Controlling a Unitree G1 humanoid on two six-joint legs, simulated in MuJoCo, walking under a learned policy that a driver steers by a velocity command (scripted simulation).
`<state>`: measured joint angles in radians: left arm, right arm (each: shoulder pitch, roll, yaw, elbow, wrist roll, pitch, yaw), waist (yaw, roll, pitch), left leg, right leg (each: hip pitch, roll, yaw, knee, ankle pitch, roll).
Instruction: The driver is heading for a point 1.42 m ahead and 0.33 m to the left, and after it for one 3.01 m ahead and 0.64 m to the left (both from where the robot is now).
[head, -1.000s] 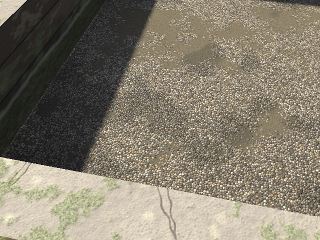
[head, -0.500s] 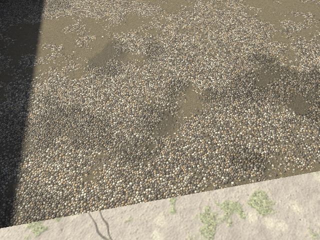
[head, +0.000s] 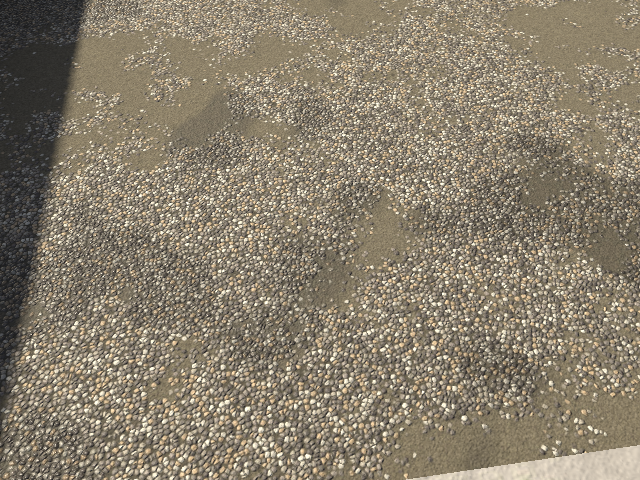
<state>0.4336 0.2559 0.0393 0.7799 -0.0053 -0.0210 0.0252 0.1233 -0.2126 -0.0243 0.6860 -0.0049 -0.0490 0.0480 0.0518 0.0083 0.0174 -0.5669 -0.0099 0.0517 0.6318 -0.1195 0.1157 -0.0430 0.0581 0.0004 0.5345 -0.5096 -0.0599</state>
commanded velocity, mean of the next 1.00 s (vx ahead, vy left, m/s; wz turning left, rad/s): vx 0.50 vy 0.00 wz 0.43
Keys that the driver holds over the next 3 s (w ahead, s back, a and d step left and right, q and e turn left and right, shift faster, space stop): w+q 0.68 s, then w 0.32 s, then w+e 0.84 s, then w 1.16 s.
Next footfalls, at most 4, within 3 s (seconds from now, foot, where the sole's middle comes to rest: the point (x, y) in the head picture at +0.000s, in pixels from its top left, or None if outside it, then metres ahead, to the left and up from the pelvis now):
0.02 left None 0.18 0.09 -0.75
0.50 right None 0.30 -0.07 -0.75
0.86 left None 0.19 0.10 -0.75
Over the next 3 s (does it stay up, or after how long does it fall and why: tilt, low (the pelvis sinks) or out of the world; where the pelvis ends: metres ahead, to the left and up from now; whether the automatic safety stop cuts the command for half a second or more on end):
stays up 0.19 0.02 0.00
